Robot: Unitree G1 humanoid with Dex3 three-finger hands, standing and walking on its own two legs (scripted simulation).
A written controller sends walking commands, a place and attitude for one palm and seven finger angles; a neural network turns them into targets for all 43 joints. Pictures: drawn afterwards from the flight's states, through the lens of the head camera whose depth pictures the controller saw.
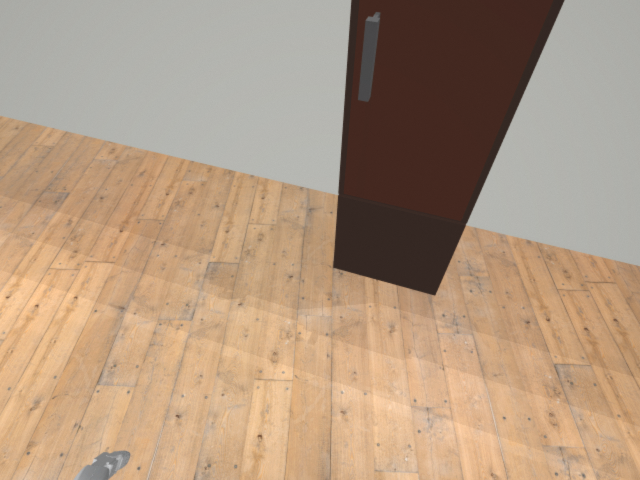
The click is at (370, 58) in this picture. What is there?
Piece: cupboard door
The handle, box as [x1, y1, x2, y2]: [358, 12, 380, 101]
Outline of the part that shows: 379,12 376,12 372,17 368,16 365,20 358,99 367,101 370,96 379,23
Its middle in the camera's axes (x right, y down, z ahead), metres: +0.11 -0.40 +0.86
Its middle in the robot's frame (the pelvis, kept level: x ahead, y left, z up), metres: +0.93 -0.06 +0.10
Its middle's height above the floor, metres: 0.87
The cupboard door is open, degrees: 0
